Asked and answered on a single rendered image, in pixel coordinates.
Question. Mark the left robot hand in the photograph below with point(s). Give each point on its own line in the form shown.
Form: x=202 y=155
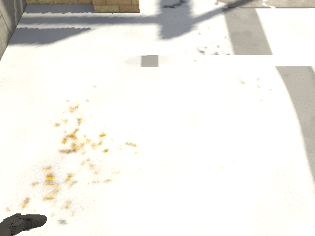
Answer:
x=17 y=223

